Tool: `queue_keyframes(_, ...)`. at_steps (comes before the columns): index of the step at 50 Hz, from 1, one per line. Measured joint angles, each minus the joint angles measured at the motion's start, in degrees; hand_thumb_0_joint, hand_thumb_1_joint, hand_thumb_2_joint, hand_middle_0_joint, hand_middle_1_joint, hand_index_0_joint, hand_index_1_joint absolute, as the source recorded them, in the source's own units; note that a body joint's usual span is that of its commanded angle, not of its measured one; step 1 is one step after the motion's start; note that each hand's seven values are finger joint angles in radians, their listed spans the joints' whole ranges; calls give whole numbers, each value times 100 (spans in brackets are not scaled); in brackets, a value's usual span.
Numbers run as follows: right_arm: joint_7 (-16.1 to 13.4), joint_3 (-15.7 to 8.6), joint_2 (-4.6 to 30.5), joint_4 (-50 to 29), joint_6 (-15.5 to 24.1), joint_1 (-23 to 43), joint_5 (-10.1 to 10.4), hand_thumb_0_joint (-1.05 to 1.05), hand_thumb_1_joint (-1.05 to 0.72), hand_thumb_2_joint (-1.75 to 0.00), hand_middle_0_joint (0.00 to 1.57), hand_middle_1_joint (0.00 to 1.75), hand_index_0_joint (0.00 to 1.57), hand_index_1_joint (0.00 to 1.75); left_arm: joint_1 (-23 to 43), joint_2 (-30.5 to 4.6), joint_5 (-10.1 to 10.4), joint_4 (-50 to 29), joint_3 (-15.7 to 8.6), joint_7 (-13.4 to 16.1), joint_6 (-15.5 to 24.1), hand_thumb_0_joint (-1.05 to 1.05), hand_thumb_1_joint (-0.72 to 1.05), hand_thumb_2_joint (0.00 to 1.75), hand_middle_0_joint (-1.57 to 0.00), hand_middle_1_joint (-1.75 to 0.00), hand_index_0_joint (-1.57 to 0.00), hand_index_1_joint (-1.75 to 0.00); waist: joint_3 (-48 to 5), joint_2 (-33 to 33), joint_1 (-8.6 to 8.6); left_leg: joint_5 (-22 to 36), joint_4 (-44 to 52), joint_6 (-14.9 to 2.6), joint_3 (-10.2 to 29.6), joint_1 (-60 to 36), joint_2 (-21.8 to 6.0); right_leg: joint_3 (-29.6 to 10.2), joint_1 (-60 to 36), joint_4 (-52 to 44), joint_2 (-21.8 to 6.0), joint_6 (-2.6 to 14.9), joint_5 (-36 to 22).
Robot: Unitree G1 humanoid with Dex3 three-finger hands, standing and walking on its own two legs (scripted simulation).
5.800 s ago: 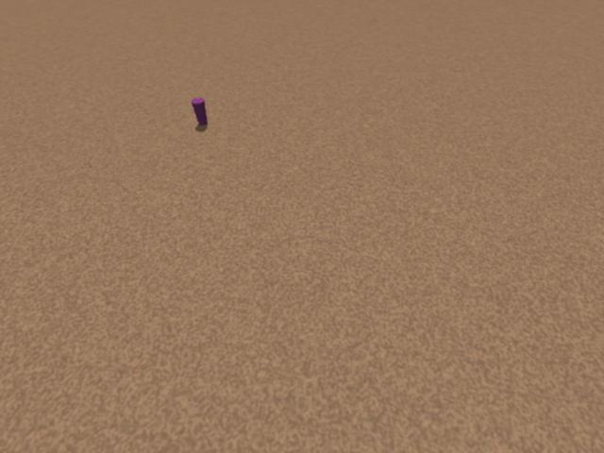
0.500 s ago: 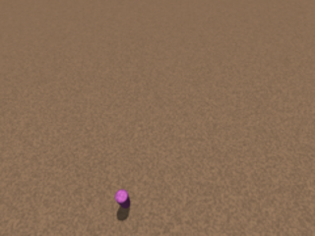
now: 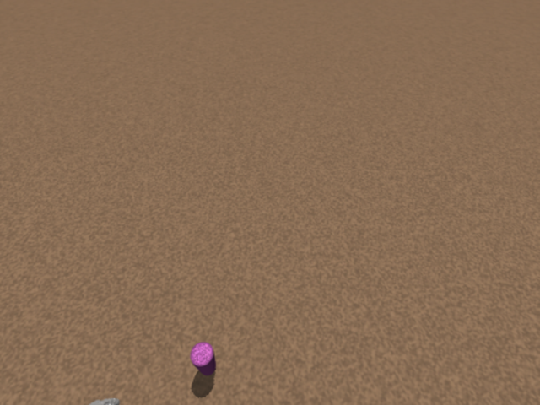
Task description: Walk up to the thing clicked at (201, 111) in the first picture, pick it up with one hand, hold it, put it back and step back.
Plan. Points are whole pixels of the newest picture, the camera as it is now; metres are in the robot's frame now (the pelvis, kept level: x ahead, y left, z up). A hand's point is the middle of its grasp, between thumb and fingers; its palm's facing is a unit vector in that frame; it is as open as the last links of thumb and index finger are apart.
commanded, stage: walk up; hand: left
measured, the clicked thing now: (205, 360) +0.39 +0.23 -0.70
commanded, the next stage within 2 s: stand in 0.64 s
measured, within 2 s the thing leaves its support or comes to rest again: neither
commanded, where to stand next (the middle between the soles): +0.05 +0.01 m, yaw +1 degrees
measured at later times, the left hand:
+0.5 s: hand out of the picture +0.07 +0.26 -0.16, palm faces +0.02 -0.95 -0.32, open 7.4 cm
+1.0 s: hand out of the picture +0.09 +0.26 -0.16, palm faces +0.00 -0.94 -0.33, open 7.4 cm
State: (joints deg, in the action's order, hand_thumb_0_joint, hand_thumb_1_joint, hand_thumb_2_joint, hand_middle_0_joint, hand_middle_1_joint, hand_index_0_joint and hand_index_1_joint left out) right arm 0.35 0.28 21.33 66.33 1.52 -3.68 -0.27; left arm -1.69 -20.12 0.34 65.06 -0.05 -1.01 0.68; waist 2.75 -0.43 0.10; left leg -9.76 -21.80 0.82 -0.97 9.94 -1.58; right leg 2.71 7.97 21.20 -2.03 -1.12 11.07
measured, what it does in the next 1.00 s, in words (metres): stands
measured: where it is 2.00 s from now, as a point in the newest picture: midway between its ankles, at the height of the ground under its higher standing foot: outside the picture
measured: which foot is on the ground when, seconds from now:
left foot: down 0.00-1.00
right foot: down 0.00-1.00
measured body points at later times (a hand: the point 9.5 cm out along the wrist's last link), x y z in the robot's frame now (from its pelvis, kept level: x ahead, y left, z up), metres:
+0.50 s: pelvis +0.01 +0.01 +0.00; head +0.01 +0.01 +0.45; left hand +0.07 +0.31 -0.13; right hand +0.10 -0.29 -0.13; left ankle +0.02 +0.13 -0.75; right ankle +0.01 -0.13 -0.75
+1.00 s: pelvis +0.01 +0.01 +0.00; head +0.02 +0.01 +0.45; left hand +0.09 +0.31 -0.13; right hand +0.10 -0.29 -0.13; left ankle +0.02 +0.13 -0.75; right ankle +0.01 -0.13 -0.75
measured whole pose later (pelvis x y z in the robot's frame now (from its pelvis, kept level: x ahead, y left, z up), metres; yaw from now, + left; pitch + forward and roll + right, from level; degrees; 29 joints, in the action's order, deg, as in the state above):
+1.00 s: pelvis +0.01 +0.01 +0.00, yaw +1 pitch -2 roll +0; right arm 0.4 -0.1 20.2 66.4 0.4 -4.3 -0.6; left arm -5.0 -19.8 -0.4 66.1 -0.4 -0.5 0.6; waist 2.7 0.1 -0.1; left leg -9.0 -18.6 0.4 -0.4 8.1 -0.6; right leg 3.4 5.6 17.6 -2.9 -1.9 10.3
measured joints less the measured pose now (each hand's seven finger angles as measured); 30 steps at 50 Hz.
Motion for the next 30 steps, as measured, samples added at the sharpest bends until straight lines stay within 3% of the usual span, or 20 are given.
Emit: queue_keyframes(30,-4,-58,-148,69,-53,-57,-21,0,-91,-90,21,30,20,30,-360,65,-56,217,-63,23,-28,1,91,90,-20,-30,-21,-30,-77,37,-72,75,255,-69,51,-160,111,64,-219,-304,-100,-84,-77)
